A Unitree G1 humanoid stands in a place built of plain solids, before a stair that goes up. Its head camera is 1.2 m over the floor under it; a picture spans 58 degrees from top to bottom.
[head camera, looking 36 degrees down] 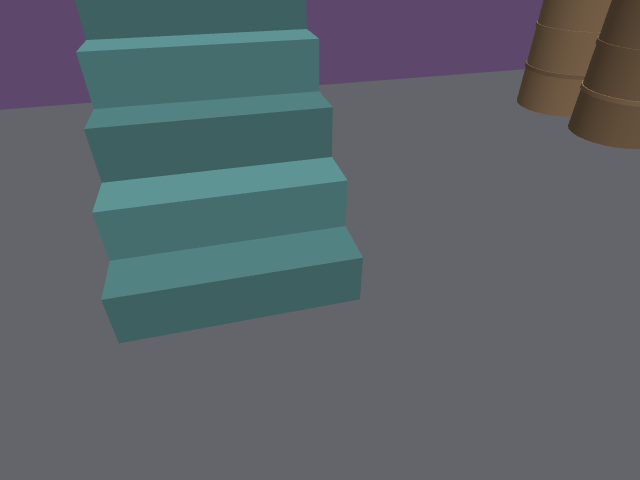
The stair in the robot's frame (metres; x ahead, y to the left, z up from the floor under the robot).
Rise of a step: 0.21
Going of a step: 0.22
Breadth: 0.90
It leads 14 degrees to the left of straight ahead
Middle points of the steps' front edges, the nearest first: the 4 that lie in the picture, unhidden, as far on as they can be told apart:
1.14 0.28 0.21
1.35 0.33 0.42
1.56 0.39 0.63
1.76 0.44 0.83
